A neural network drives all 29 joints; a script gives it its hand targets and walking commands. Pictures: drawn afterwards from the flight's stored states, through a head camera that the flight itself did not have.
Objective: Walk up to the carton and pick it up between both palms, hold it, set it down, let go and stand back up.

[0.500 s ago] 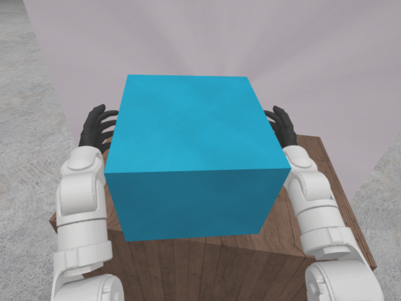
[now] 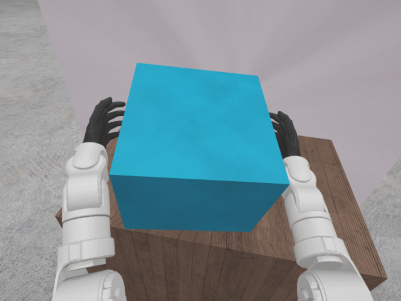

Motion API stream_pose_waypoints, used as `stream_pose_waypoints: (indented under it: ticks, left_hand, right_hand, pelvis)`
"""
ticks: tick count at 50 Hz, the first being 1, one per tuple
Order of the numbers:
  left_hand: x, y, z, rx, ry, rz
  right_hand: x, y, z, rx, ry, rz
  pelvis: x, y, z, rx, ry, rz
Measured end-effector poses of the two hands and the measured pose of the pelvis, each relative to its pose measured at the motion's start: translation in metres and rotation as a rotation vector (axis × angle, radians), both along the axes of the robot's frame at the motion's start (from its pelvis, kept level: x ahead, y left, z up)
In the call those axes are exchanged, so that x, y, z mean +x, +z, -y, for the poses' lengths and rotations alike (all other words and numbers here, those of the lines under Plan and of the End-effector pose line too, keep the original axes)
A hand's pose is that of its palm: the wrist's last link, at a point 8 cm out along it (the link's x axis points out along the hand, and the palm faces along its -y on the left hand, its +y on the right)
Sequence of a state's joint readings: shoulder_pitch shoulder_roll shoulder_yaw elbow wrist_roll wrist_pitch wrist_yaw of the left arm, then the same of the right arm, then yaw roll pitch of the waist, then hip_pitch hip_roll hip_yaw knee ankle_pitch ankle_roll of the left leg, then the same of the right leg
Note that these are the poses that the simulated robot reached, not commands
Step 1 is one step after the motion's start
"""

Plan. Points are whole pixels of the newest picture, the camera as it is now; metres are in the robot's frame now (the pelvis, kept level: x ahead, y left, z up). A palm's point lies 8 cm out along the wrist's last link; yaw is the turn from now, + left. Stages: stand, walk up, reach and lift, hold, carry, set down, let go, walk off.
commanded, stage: set down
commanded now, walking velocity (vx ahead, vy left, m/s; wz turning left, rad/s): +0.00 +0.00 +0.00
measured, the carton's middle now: (194, 148) +0.41 -0.01 +0.14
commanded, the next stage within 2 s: none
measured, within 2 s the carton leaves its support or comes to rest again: neither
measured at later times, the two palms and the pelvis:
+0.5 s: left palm (111, 146) +0.39 +0.16 +0.16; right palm (286, 158) +0.36 -0.20 +0.14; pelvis +0.01 +0.00 +0.00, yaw +0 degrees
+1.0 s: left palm (122, 146) +0.42 +0.15 +0.14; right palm (288, 160) +0.37 -0.21 +0.12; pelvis +0.01 +0.00 +0.00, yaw -1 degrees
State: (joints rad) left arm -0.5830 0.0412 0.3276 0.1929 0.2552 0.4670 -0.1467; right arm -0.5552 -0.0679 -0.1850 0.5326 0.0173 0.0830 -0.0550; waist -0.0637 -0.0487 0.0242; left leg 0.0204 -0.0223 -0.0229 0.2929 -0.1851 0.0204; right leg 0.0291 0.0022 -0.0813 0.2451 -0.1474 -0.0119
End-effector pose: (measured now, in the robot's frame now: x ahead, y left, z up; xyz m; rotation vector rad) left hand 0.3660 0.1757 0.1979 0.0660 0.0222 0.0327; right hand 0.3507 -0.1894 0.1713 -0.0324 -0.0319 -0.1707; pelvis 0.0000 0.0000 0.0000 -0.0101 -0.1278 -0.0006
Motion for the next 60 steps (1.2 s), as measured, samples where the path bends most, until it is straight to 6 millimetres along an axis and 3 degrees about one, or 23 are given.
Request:
stream_pose_waypoints:
  ticks: [5, 10, 19, 35, 50, 60]
  left_hand:
    - [0.007, -0.022, 0.007, 0.010, -0.012, -0.024]
    - [0.010, -0.034, 0.014, 0.014, -0.019, -0.030]
    - [0.019, -0.031, 0.016, 0.008, -0.020, -0.036]
    - [0.037, -0.043, 0.020, 0.023, -0.047, -0.082]
    - [0.052, -0.057, 0.028, 0.009, -0.056, -0.115]
    - [0.063, -0.066, 0.029, 0.021, -0.067, -0.140]
  right_hand:
    - [-0.001, -0.024, 0.006, -0.001, -0.024, -0.013]
    - [-0.001, -0.030, 0.013, -0.006, -0.042, -0.012]
    - [0.006, -0.021, 0.015, -0.026, -0.043, -0.017]
    - [0.012, -0.044, 0.017, -0.015, -0.068, -0.058]
    - [0.024, -0.047, 0.025, -0.031, -0.071, -0.087]
    - [0.029, -0.061, 0.026, -0.020, -0.080, -0.113]
  pelvis:
    - [0.006, 0.000, 0.001, -0.004, 0.008, -0.007]
    - [0.010, 0.000, 0.002, -0.007, 0.006, -0.018]
    - [0.009, 0.000, 0.003, -0.004, -0.001, -0.030]
    - [0.010, 0.001, -0.002, -0.006, 0.002, -0.055]
    - [0.010, 0.001, 0.002, -0.002, -0.010, -0.095]
    - [0.013, 0.002, 0.001, -0.001, -0.008, -0.120]
